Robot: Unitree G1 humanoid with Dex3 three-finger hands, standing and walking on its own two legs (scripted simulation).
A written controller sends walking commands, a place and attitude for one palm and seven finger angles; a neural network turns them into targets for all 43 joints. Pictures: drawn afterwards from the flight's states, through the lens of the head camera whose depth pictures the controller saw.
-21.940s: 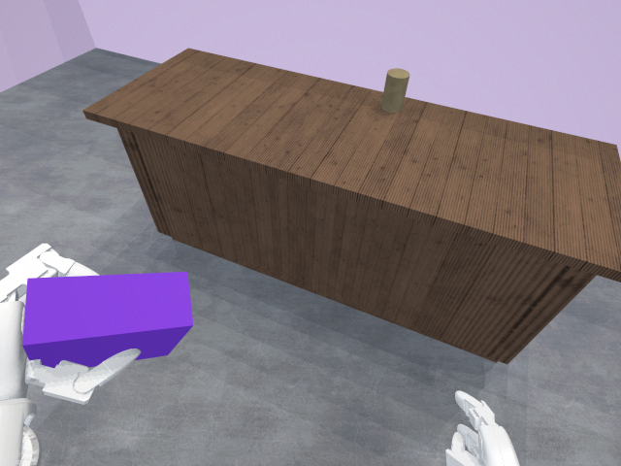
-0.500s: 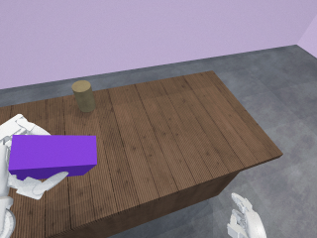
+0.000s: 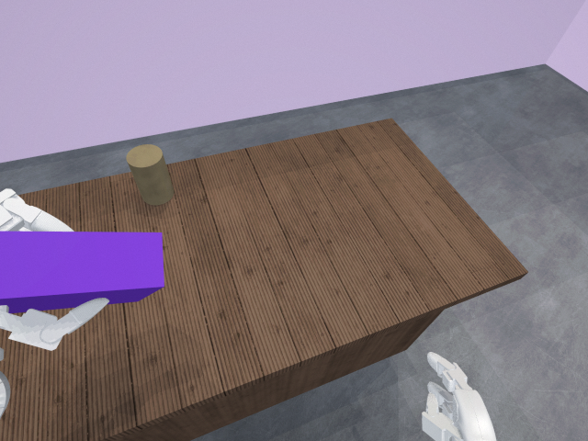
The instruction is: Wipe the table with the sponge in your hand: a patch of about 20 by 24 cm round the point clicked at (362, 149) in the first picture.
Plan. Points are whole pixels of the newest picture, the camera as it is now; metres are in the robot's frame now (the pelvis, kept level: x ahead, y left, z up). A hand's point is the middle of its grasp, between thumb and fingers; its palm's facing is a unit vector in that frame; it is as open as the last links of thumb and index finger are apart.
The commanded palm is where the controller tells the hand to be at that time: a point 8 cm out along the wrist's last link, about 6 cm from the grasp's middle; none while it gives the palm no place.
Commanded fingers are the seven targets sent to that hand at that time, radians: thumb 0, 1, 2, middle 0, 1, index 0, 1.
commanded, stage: come to a stop and stand still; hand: left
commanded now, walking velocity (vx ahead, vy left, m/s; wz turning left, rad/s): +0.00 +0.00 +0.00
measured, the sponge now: (106, 272) +0.25 +0.23 +0.14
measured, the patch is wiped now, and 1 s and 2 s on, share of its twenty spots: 0.00 0.00 0.00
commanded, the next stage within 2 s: look again from close up in 0.84 s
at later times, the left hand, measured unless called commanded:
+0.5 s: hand (71, 285) +0.22 +0.24 +0.16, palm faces +0.35 -0.85 -0.40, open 9.7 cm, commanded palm +0.17 +0.27 +0.18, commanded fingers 0.00 0.10 1.30 -1.20 -1.60 -1.20 -1.60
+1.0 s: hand (76, 296) +0.22 +0.24 +0.15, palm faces +0.35 -0.85 -0.40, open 9.7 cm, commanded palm +0.16 +0.27 +0.18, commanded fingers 0.00 0.10 1.30 -1.20 -1.60 -1.20 -1.60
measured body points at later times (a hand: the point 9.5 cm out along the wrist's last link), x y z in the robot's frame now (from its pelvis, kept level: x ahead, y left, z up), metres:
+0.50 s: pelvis +0.01 -0.01 +0.00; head +0.04 +0.02 +0.45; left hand +0.20 +0.28 +0.18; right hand +0.21 -0.22 -0.06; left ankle +0.05 +0.08 -0.74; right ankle -0.01 -0.16 -0.74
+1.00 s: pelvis +0.00 -0.01 +0.00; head +0.03 +0.01 +0.45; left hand +0.19 +0.28 +0.17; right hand +0.18 -0.24 -0.07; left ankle +0.05 +0.08 -0.74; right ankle -0.01 -0.16 -0.74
